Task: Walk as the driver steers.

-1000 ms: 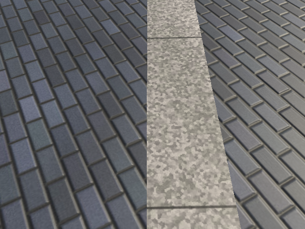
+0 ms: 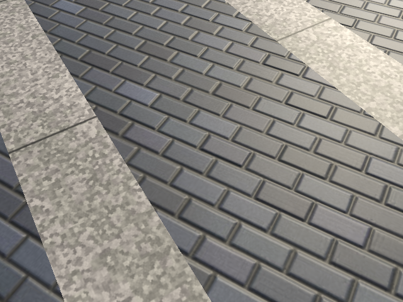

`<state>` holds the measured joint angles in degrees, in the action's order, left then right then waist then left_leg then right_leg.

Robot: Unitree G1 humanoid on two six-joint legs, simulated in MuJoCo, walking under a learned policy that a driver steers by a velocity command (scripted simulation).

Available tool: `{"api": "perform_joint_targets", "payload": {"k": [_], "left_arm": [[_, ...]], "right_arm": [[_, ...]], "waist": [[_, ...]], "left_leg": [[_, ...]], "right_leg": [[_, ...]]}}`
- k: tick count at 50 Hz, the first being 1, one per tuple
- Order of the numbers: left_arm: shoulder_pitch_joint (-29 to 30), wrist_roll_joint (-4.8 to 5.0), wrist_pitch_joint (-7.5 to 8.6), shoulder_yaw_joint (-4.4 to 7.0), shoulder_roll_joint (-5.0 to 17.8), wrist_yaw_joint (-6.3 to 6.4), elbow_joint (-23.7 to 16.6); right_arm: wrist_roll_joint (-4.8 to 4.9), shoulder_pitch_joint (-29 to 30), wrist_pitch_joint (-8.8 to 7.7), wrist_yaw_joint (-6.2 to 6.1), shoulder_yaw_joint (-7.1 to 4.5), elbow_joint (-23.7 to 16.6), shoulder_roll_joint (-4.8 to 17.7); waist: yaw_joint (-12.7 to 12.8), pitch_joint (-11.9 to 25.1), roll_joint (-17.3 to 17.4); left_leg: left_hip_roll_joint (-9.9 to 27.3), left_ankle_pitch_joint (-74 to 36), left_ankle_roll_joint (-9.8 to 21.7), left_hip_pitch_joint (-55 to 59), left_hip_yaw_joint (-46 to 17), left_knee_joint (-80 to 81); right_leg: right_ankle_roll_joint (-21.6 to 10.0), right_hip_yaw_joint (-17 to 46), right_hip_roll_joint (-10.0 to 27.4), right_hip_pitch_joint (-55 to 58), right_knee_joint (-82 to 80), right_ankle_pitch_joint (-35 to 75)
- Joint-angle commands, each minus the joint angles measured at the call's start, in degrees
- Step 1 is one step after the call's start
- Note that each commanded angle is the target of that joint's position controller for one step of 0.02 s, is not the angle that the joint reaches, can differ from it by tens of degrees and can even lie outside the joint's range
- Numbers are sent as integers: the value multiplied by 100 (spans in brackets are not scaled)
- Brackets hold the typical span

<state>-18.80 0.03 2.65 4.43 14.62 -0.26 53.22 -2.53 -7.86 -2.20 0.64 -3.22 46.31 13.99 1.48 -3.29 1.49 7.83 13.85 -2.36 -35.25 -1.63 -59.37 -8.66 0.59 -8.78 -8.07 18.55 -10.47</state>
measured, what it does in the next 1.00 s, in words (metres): walks ahead: left foot, then right foot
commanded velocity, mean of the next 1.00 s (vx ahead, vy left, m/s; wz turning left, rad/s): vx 0.50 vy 0.00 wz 0.09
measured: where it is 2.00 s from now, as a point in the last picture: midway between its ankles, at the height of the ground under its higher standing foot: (171, 172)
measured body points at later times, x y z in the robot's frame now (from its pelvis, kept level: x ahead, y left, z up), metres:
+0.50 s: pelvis +0.29 +0.05 +0.00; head +0.31 +0.06 +0.45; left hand +0.41 +0.30 -0.13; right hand +0.31 -0.23 -0.12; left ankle +0.32 +0.12 -0.74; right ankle +0.22 -0.07 -0.66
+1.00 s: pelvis +0.53 -0.01 +0.00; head +0.55 -0.02 +0.45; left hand +0.61 +0.27 -0.10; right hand +0.65 -0.28 -0.13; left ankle +0.47 +0.11 -0.66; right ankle +0.56 -0.10 -0.74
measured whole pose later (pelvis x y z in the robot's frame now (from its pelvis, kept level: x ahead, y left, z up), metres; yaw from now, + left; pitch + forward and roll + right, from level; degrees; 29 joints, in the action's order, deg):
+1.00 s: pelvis +0.53 -0.01 +0.00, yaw +10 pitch +1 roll +0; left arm -13.0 -1.8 4.8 1.6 14.1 0.5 43.9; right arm -1.8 -16.9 -0.5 2.0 -4.7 45.6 18.0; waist -0.8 -0.6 2.9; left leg -0.3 18.6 2.7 -27.6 -1.8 -62.7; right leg -2.3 -4.1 -0.9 -12.8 21.8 -10.5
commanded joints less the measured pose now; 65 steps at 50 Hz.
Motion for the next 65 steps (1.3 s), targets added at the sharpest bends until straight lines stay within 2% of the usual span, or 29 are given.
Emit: {"api": "perform_joint_targets", "payload": {"k": [1,7,10,12,13,14,15,16,17,18,19,20,23,27,30,35,38,40,41,42,43,44,45,47,51,57,62,63,65], "left_arm": [[-288,5,115,148,802,4,-314],[-907,-41,89,132,839,55,-280],[-1025,-92,78,143,921,110,-301],[-846,-96,111,124,929,156,-309],[-751,-96,147,110,942,152,-301],[-702,-116,175,117,1007,130,-276],[-636,-124,201,114,1021,96,-265],[-736,-126,225,22,685,74,-414],[-1696,74,206,-37,230,29,-382],[-1315,-173,191,-25,660,54,-325],[-632,-215,194,-11,715,15,-474],[-195,-238,217,-41,680,-13,-604],[-101,-318,108,-112,500,-86,-738],[530,-303,35,-209,379,-109,-1004],[1381,-261,31,-285,313,-123,-1300],[2165,-163,92,-342,333,-116,-1608],[1936,-133,170,-305,474,-73,-1636],[1046,-157,265,-212,668,18,-1387],[336,-266,337,-100,1051,113,-1305],[-187,-376,282,17,1542,195,-1322],[-97,-292,172,72,1546,179,-1236],[238,-257,139,-44,963,138,-1339],[481,-214,158,-127,611,104,-1351],[522,-201,229,-178,453,104,-1256],[195,-104,383,-108,574,58,-1054],[-95,-119,357,-61,637,32,-828],[-460,-122,274,9,866,80,-616],[-521,-129,234,18,912,96,-570],[-575,-140,153,49,1092,132,-499]], "right_arm": [[5,167,67,14,-72,-380,413],[46,1221,19,79,17,-816,428],[92,1553,-57,99,60,-1041,479],[90,1131,-115,100,66,-949,518],[89,717,-142,72,28,-810,590],[101,72,-172,14,-44,-595,727],[89,-758,-218,-57,-109,-355,855],[-18,-1666,-250,-134,-189,-251,1211],[-57,-1796,-199,-98,-350,-112,1800],[156,-1320,-125,-10,-260,-153,1253],[215,-720,-117,24,-171,-270,868],[177,-551,-136,55,-110,-260,660],[217,-853,-226,49,-66,21,609],[259,-1278,-232,5,-148,173,839],[265,-1564,-185,-2,-177,218,845],[201,-1959,-138,-22,-245,218,948],[160,-1764,-103,-65,-296,94,1046],[195,-1520,-118,-55,-313,1,1078],[269,-1485,-170,-15,-249,-108,832],[429,-1700,-185,-16,-131,-323,323],[295,-1978,-107,-52,-166,-374,623],[182,-1814,-21,-53,-198,-211,785],[145,-1505,-3,18,-182,-217,695],[55,-1286,91,124,-183,-286,602],[39,-867,220,256,-155,-497,529],[58,198,227,377,-39,-884,402],[28,963,199,448,40,-1210,393],[12,995,199,436,35,-1246,419],[-25,720,196,369,-11,-1212,504]], "waist": [[-1,64,-320],[379,32,-483],[442,-12,-580],[215,43,-648],[44,161,-677],[-224,461,-639],[-638,889,-473],[-904,1621,59],[-413,2145,1713],[-302,1452,674],[-193,587,195],[-188,357,-94],[21,360,300],[-60,228,282],[-294,61,290],[-583,165,302],[-382,263,387],[69,579,174],[370,1144,-388],[434,1759,-1384],[135,1711,-1692],[30,1009,-784],[1,532,-434],[-134,255,-772],[-185,337,-705],[-30,53,-635],[172,-160,-638],[170,-147,-648],[3,115,-766]], "left_leg": [[-112,-632,-114,-447,177,597],[-421,-1229,-27,-729,135,1731],[-601,-1121,102,-491,124,2272],[-676,-1091,322,324,223,2778],[-818,-935,465,1028,322,2911],[-1010,-736,606,1786,436,3029],[-927,-831,777,2800,395,3282],[230,-121,1075,4076,-953,3235],[1596,-111,2066,5266,-3983,3978],[1342,883,2004,4662,-4491,4442],[1078,790,1881,3808,-3432,4489],[759,4,1758,3331,-2776,4533],[193,-1613,1593,2825,-1871,4629],[67,-1656,1754,2544,-1620,4883],[-90,-1411,1606,2458,-1553,4975],[-88,-1927,1454,2823,-1714,4506],[-27,-2112,1260,2775,-1996,4048],[-335,-2164,1039,2406,-1957,3177],[-698,-1580,867,1948,-1551,1932],[-1397,778,649,545,-661,428],[-1321,1784,678,-239,-324,-417],[-921,1346,702,-379,-437,-793],[-770,921,650,-303,-393,-715],[-533,587,535,-99,-280,-470],[-466,37,401,-354,-181,-533],[-394,-1027,330,-571,101,726],[-501,-840,648,-84,642,2004],[-595,-599,747,50,756,2163],[-980,28,987,685,1007,2369]], "right_leg": [[-642,1520,1516,166,-776,1796],[-508,1773,1523,956,-445,2249],[-461,1979,1624,1200,-165,2668],[-259,1817,1699,1128,-86,3037],[-128,1684,1681,1019,150,3729],[-28,1512,1565,1046,828,4498],[81,1203,1293,794,1899,4416],[173,942,985,-67,3548,2688],[486,458,-146,-1858,5419,-1754],[361,756,287,-2567,5737,-1678],[383,590,644,-2689,5534,-1060],[415,489,827,-2600,5219,-759],[640,319,1057,-2176,4516,-663],[949,78,1157,-2447,3670,-478],[1098,3,1168,-2527,2707,243],[1134,4,953,-2280,1790,630],[1006,101,817,-1525,1248,223],[813,119,742,-124,580,136],[549,948,1624,951,308,-463],[135,2821,3059,2295,-87,-1464],[-268,4215,3491,2024,-395,-1964],[-230,3576,3217,1403,-414,-2176],[-125,2713,2866,826,-532,-1563],[78,1581,2429,312,-737,-303],[2,690,2359,396,-864,1170],[37,-355,2220,489,-989,1634],[185,-858,2388,901,-771,2091],[226,-965,2416,1052,-572,2543],[311,-1229,2436,1281,318,4430]]}}
Velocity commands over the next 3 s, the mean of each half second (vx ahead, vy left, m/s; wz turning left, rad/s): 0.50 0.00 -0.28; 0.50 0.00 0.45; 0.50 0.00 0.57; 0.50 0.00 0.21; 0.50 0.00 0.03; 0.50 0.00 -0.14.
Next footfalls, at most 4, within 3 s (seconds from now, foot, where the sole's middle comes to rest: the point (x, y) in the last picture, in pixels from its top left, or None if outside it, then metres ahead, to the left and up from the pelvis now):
0.32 left None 0.36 0.11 -0.78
0.82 right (250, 263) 0.60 -0.10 -0.78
1.34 left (171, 210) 0.80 0.19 -0.78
1.90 right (172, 137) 1.16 0.21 -0.78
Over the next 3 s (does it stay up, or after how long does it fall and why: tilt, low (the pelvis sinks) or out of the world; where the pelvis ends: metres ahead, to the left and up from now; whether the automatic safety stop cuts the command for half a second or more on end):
stays up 1.47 0.52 -0.02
